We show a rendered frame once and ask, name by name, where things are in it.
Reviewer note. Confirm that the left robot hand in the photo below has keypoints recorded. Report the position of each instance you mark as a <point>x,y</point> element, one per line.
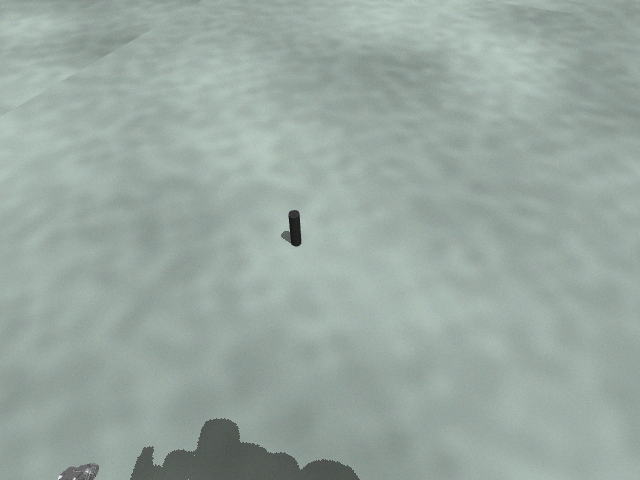
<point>84,472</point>

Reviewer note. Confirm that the can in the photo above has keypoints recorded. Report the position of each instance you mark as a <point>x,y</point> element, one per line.
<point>295,231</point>

